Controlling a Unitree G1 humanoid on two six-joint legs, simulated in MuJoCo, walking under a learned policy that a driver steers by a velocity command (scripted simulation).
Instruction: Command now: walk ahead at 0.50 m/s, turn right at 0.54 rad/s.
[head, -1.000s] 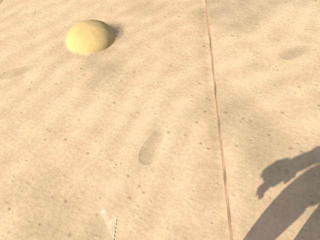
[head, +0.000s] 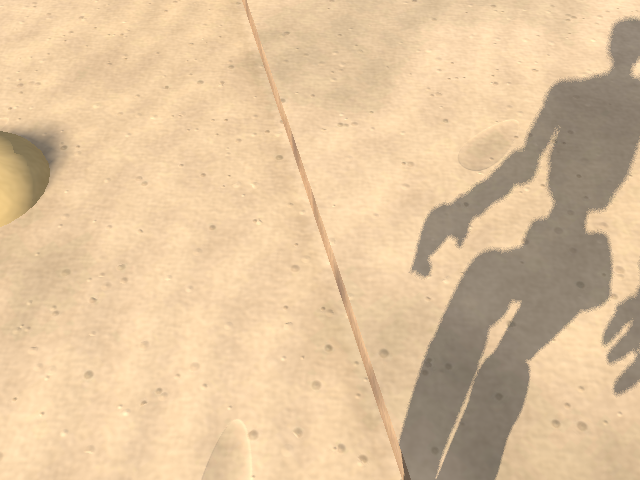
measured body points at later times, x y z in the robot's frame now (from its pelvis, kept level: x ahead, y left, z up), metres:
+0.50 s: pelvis +0.26 +0.01 +0.00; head +0.30 -0.02 +0.45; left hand +0.31 +0.29 -0.12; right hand +0.40 -0.27 -0.10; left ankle +0.43 +0.07 -0.71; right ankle +0.12 -0.05 -0.72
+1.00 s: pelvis +0.31 +0.00 +0.02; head +0.30 -0.02 +0.47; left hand +0.50 +0.18 -0.10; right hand +0.27 -0.25 -0.13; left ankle +0.41 +0.08 -0.70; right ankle +0.26 -0.07 -0.73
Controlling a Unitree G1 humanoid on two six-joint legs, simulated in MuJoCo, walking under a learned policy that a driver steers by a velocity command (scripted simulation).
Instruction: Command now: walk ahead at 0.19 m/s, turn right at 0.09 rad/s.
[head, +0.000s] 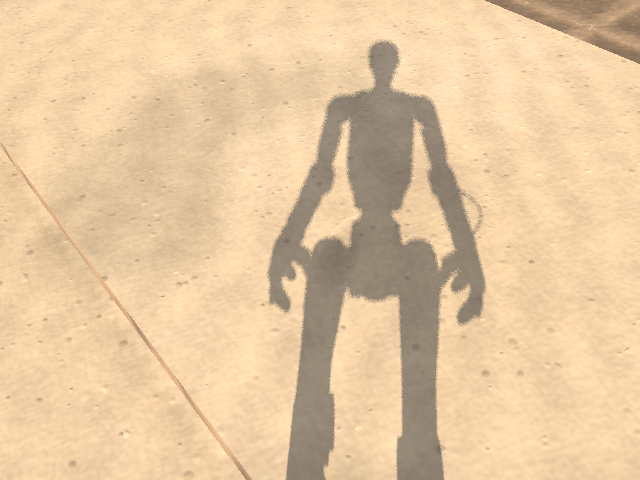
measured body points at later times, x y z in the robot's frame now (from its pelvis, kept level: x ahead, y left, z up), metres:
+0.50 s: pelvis +0.14 +0.08 +0.00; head +0.14 +0.09 +0.45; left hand +0.18 +0.33 -0.14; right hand +0.17 -0.18 -0.13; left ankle +0.11 +0.14 -0.74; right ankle +0.07 -0.04 -0.58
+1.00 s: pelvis +0.32 +0.06 +0.06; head +0.36 +0.06 +0.50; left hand +0.39 +0.32 -0.07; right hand +0.41 -0.18 -0.09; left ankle +0.27 +0.18 -0.59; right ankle +0.42 +0.02 -0.66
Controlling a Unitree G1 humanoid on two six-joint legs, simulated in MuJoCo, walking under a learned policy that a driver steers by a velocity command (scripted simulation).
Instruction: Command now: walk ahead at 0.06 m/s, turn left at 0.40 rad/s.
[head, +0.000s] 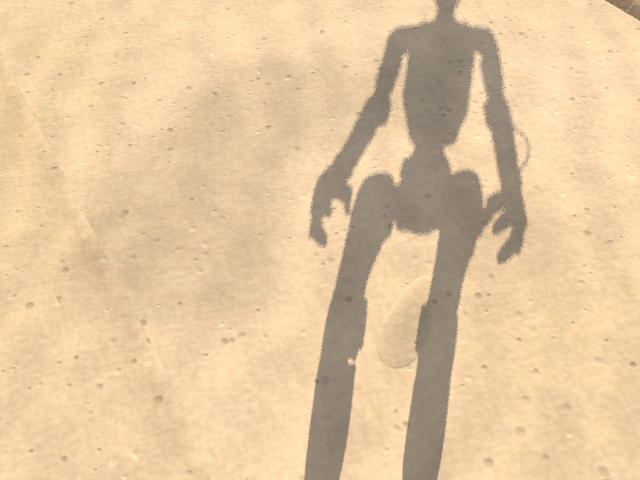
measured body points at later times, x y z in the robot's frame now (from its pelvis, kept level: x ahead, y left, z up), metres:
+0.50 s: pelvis +0.00 +0.06 -0.06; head +0.00 +0.09 +0.39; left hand +0.06 +0.35 -0.18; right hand +0.21 -0.16 -0.14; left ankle -0.04 +0.15 -0.80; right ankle +0.08 -0.06 -0.70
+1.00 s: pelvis +0.01 +0.01 -0.05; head +0.03 +0.00 +0.40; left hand +0.05 +0.29 -0.13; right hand +0.23 -0.15 -0.17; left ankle -0.05 +0.14 -0.77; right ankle +0.06 -0.06 -0.72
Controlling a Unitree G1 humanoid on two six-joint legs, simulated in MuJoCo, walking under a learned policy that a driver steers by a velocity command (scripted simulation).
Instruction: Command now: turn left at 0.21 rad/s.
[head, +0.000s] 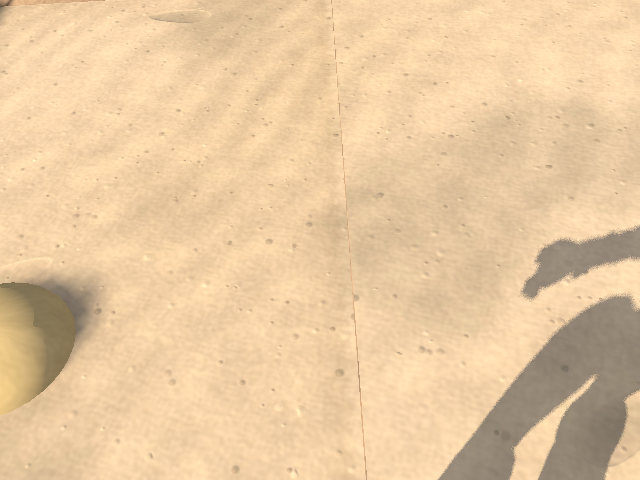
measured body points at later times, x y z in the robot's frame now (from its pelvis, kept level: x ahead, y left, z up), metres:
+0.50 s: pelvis +0.00 +0.02 +0.01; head +0.00 +0.04 +0.46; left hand +0.03 +0.30 -0.12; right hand +0.15 -0.22 -0.09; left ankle -0.04 +0.11 -0.74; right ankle +0.01 -0.09 -0.67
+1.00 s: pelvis +0.23 -0.01 +0.00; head +0.26 -0.01 +0.44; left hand +0.42 +0.20 -0.11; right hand +0.18 -0.25 -0.14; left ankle +0.02 +0.11 -0.63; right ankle +0.30 -0.06 -0.67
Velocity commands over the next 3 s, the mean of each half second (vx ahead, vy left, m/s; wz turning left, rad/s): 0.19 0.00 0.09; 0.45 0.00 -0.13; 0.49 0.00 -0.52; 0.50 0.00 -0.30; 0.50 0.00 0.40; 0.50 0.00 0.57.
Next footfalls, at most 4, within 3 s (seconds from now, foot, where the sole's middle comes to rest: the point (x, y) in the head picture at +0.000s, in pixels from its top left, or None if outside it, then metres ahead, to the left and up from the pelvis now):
0.52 left None -0.01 0.11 -0.78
0.92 right None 0.34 -0.06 -0.70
1.48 left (367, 343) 0.78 -0.04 -0.70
2.02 right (507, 290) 0.91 -0.38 -0.70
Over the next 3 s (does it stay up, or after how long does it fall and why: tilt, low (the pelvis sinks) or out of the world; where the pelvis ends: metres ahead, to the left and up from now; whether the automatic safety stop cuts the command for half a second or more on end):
stays up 1.33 -0.40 0.07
